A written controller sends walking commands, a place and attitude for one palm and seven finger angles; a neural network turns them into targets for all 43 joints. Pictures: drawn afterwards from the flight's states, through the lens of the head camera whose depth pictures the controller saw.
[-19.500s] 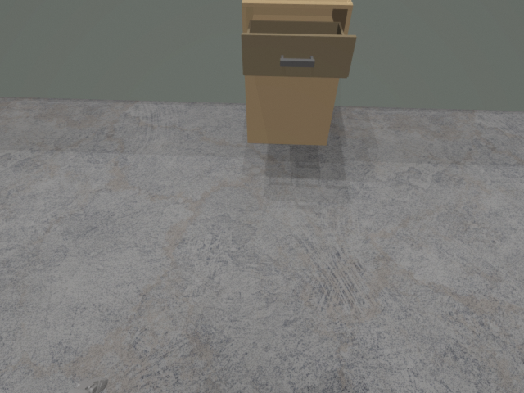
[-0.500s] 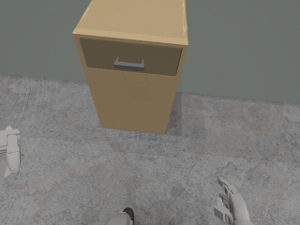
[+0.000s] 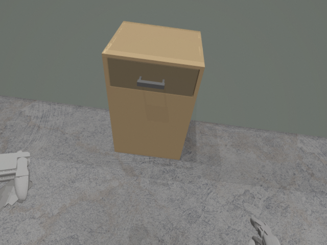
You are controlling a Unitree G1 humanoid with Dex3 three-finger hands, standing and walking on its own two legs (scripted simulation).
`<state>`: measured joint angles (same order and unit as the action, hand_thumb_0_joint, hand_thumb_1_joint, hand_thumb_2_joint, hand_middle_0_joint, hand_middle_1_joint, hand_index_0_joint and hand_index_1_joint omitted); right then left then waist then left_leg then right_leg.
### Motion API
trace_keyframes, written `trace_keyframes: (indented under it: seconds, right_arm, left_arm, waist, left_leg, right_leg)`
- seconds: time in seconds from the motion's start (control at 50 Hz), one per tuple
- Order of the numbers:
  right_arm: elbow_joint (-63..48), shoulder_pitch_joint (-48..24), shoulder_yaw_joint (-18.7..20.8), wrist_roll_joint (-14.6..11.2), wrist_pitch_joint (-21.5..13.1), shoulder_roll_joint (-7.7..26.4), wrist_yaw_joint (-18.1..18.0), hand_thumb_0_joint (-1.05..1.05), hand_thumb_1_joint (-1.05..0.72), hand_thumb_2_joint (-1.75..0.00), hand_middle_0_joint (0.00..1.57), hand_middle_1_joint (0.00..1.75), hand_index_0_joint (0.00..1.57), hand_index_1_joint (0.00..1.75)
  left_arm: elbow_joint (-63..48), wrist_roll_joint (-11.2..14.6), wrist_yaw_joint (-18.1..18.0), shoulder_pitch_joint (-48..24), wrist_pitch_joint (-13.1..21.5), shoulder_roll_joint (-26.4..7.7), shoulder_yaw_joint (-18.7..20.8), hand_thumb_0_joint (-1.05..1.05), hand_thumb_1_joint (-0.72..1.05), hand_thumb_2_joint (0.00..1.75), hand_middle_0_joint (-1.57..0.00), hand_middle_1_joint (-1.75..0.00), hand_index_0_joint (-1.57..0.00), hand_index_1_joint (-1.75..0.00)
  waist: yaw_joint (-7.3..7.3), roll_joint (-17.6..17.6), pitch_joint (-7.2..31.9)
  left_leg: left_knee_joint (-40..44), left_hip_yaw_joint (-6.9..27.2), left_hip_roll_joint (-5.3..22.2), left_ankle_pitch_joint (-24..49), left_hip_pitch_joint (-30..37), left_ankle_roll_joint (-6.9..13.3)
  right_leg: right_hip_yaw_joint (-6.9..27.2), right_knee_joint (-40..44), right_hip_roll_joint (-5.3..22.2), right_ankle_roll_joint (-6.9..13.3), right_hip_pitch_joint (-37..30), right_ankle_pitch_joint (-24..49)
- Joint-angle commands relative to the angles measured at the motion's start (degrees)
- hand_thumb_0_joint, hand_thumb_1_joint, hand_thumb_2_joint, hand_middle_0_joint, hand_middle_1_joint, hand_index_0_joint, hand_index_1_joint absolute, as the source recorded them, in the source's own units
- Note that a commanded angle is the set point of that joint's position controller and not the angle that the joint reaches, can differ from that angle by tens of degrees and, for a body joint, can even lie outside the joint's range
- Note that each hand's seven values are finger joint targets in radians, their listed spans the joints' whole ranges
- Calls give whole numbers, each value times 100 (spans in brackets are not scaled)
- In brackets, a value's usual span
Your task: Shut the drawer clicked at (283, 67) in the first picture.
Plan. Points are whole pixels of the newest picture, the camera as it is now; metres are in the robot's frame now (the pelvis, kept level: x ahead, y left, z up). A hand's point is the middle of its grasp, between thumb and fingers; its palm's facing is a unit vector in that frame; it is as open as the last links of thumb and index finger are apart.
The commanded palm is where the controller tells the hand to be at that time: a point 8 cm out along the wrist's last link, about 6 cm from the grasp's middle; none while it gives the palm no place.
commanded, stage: stop stepping back and stand still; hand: left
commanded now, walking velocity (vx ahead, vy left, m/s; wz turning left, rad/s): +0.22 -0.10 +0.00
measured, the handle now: (151, 82) +0.85 +0.13 -0.08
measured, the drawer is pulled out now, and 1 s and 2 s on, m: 0.00 0.00 0.00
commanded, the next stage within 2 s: let the arm hang, fingers relaxed in 0.56 s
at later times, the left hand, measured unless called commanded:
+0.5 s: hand (5, 199) +0.13 +0.27 +0.17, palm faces +0.41 -0.83 -0.39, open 3.3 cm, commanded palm +0.07 +0.30 +0.19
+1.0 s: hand out of the picture -0.04 +0.22 -0.17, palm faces +0.08 -0.97 -0.22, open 3.3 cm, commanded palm none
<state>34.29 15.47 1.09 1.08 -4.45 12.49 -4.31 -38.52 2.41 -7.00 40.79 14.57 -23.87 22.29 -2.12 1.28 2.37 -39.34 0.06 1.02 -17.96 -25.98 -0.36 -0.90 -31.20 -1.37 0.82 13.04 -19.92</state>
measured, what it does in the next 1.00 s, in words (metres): steps on the spot: left foot, then left foot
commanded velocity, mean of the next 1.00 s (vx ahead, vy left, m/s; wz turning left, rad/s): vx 0.09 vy -0.03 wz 0.00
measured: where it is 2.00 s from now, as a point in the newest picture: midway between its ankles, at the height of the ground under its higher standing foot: outside the picture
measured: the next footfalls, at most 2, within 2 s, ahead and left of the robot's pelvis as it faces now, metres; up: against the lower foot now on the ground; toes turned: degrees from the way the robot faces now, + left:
left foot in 0.02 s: +0.12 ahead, +0.09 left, +0.00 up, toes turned +0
left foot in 0.44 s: +0.01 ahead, +0.15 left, +0.00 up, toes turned +7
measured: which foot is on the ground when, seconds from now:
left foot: up 0.00-0.00, down 0.02-0.22, up 0.24-0.42, down 0.44-1.00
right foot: down 0.00-1.00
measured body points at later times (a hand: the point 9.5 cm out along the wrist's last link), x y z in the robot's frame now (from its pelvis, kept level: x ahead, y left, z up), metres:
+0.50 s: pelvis -0.07 +0.02 +0.00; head -0.08 +0.04 +0.44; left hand +0.11 +0.31 +0.19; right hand +0.06 -0.24 -0.08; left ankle -0.02 +0.14 -0.73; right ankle -0.06 -0.09 -0.72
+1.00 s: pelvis -0.06 +0.02 +0.00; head -0.04 +0.04 +0.45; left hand -0.04 +0.27 -0.15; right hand +0.00 -0.21 -0.14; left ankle -0.03 +0.14 -0.73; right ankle -0.05 -0.08 -0.73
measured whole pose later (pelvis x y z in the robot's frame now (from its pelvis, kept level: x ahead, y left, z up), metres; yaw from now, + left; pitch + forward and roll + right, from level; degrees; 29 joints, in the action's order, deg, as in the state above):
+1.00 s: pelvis -0.06 +0.02 +0.00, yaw +3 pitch -1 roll -1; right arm 52.9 15.1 0.0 2.2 1.6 9.8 -0.8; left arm 51.6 -1.4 -1.5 17.9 -2.5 -12.0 2.3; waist 0.1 0.9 -3.1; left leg -33.1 -2.8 3.0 -14.4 -17.8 -0.1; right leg -7.7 -30.7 1.0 1.3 14.1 -15.7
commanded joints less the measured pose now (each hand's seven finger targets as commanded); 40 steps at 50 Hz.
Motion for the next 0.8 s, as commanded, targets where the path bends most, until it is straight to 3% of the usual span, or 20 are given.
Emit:
trace_keyframes:
  seconds: [0.0,0.02,0.06,0.16,0.18,0.2,0.22,0.28,0.38,0.42,0.46,0.48,0.56,0.58,0.62,0.64,0.66,0.68,0.74,0.78]
  right_arm:
    - [-583,-546,109,-71,-684,813,-227,0,-90,-90,20,30,20,30]
    - [-536,-718,106,-76,-744,638,-199,0,-90,-90,20,30,20,30]
    - [-719,-844,75,-41,-692,545,-62,0,-90,-90,20,30,20,30]
    - [-922,-987,47,80,-486,492,112,0,-90,-90,20,30,20,30]
    - [-919,-913,65,89,-380,448,99,0,-90,-90,20,30,20,30]
    - [-854,-845,91,82,-241,384,97,0,-90,-90,20,30,20,30]
    - [-713,-829,93,79,-168,478,90,0,-90,-90,20,30,20,30]
    - [-592,-582,138,-10,-284,407,4,0,-90,-90,20,30,20,30]
    - [-561,-705,53,-74,-564,493,-236,0,-90,-90,20,30,20,30]
    - [-670,-646,97,-77,-666,723,-223,0,-90,-90,20,30,20,30]
    - [-560,-664,115,-58,-730,596,-104,0,-90,-90,20,30,20,30]
    - [-610,-679,135,-32,-763,548,-62,0,-90,-90,20,30,20,30]
    - [-742,-750,113,-61,-629,583,68,0,-90,-90,20,30,20,30]
    - [-783,-705,119,-52,-557,574,63,0,-90,-90,20,30,20,30]
    - [-822,-702,186,-55,-415,506,51,0,-90,-90,20,30,20,30]
    - [277,-844,327,-62,-398,968,547,0,-90,-90,20,30,20,30]
    - [347,-241,290,-140,-46,452,538,0,-90,-90,20,30,20,30]
    - [335,96,225,-75,135,379,528,0,-90,-90,20,30,20,30]
    - [295,22,179,23,412,423,496,0,-90,-90,20,30,20,30]
    - [518,51,187,67,492,465,483,0,-90,-90,20,30,20,30]
  left_arm:
    - [-563,-146,-320,-2247,113,-651,252,0,90,90,-140,-160,-140,-160]
    - [-242,-169,-322,-1951,113,-614,281,0,90,90,-140,-160,-140,-160]
    - [-552,-184,-278,-1414,-2,-727,384,0,90,90,-140,-160,-140,-160]
    - [-1266,-19,-211,22,-134,-856,508,0,90,90,-140,-160,-140,-160]
    - [-1140,-42,-229,238,-208,-969,697,0,90,90,-140,-160,-140,-160]
    - [-1228,-29,-202,13,-226,-1009,697,0,90,90,-140,-160,-140,-160]
    - [-1471,43,-202,-605,-192,-1244,911,0,90,90,-140,-160,-140,-160]
    - [-422,7,-290,-1118,-128,-937,801,0,90,90,-140,-160,-140,-160]
    - [-219,-63,-347,-1276,-13,-547,263,0,90,90,-140,-160,-140,-160]
    - [-710,-96,-332,-1349,110,-560,263,0,90,90,-140,-160,-140,-160]
    - [-836,-160,-284,-1286,170,-833,561,0,90,90,-140,-160,-140,-160]
    - [-1160,-181,-271,-1285,190,-1039,737,0,90,90,-140,-160,-140,-160]
    - [-920,-145,-315,-294,75,-833,748,0,90,90,-140,-160,-140,-160]
    - [-778,-154,-315,-192,71,-887,828,0,90,90,-140,-160,-140,-160]
    - [-495,-52,-307,-417,31,-984,893,0,90,90,-140,-160,-140,-160]
    - [4132,-643,449,-1194,-951,196,-1391,0,90,90,-140,-160,-140,-160]
    - [4312,-543,575,-1314,-1290,344,-1295,0,90,90,-136,-156,-136,-156]
    - [4421,-502,575,-1544,-1374,589,-1403,0,90,90,-132,-151,-132,-151]
    - [5342,-456,577,-2008,-1458,530,-1631,0,90,90,-120,-138,-120,-138]
    - [6167,-414,592,-2319,-1502,486,-1725,0,90,90,-112,-130,-112,-130]
  waist:
    - [479,-1601,-810]
    - [371,-1933,-315]
    - [234,-1813,-34]
    - [140,-1183,375]
    - [141,-513,290]
    - [189,763,102]
    - [242,958,-113]
    - [470,575,-224]
    - [381,165,-360]
    - [358,-1266,-235]
    - [408,-1598,-259]
    - [355,-1566,-328]
    - [199,-1372,-184]
    - [205,-876,-172]
    - [266,974,-327]
    - [447,576,-471]
    - [484,399,117]
    - [473,915,148]
    - [380,1723,-178]
    - [462,1286,-324]
  left_leg:
    - [3120,2301,1285,-2183,567,477]
    - [3658,2474,1444,-3320,393,438]
    - [3823,2077,1311,-3128,50,184]
    - [2729,586,723,-1916,-273,-2]
    - [1485,92,285,-1613,-455,-80]
    - [-809,-378,-141,-856,-509,-122]
    - [-2166,-248,-142,-391,-974,-97]
    - [-1792,11,305,-386,-313,14]
    - [1256,-510,172,-369,1317,263]
    - [2173,1414,1275,-494,1889,800]
    - [3022,2574,1963,-1612,1191,1155]
    - [2974,2558,1930,-1681,1005,1199]
    - [2223,600,1189,-1632,-362,530]
    - [1620,263,853,-1522,-642,352]
    - [-933,-345,-19,-960,-776,44]
    - [-1836,-129,494,-1264,-1136,25]
    - [-1757,97,416,-1510,-228,-9]
    - [-1516,-139,287,-1262,-436,10]
    - [-544,-416,-27,-835,92,90]
    - [470,-207,72,403,952,177]
  right_leg:
    - [48,-986,-163,-192,1325,-672]
    - [191,-1845,-240,-163,802,-850]
    - [52,-2270,-336,-55,208,-826]
    - [-344,427,-311,225,-1486,-911]
    - [174,1191,95,384,-1347,-989]
    - [1746,2043,1265,848,-348,-1692]
    - [2444,2347,2135,1322,369,-1449]
    - [1849,2120,1819,987,1265,-2804]
    - [607,931,1126,552,961,-1552]
    - [-4,-903,257,51,1482,-671]
    - [58,-2330,197,-63,1548,-1097]
    - [236,-2405,299,-35,1487,-901]
    - [-338,-289,144,16,-742,-419]
    - [-61,273,220,96,-1061,-412]
    - [2519,2046,1682,796,-127,-1661]
    - [1665,1082,2647,893,448,2101]
    - [1358,746,2106,958,608,1693]
    - [898,427,1775,941,173,2052]
    - [291,286,1436,786,68,3343]
    - [175,201,1276,462,582,2241]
